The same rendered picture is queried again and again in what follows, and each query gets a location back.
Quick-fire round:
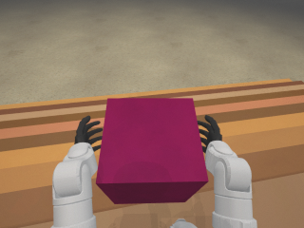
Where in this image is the left robot forearm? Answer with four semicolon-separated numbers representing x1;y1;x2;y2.
50;142;98;228

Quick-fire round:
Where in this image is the robot left hand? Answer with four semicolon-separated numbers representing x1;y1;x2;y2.
74;115;103;152

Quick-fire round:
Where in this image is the carton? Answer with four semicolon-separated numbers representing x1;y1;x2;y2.
96;98;209;204

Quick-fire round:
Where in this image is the robot right hand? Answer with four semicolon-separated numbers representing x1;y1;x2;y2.
197;115;222;153

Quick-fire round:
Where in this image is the right robot forearm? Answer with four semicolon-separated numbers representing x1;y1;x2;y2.
205;141;257;228

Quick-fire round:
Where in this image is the robot right shin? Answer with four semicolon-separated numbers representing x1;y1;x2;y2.
174;218;186;224

